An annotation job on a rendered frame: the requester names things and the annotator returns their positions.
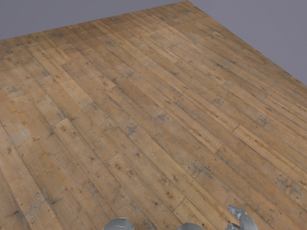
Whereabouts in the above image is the robot right hand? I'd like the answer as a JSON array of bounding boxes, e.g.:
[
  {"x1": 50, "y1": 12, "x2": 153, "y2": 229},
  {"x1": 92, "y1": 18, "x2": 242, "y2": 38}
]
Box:
[{"x1": 224, "y1": 205, "x2": 258, "y2": 230}]

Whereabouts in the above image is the robot left thigh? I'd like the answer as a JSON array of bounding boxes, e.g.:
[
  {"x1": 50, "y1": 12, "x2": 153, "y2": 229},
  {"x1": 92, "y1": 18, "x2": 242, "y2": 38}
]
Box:
[{"x1": 103, "y1": 218, "x2": 134, "y2": 230}]

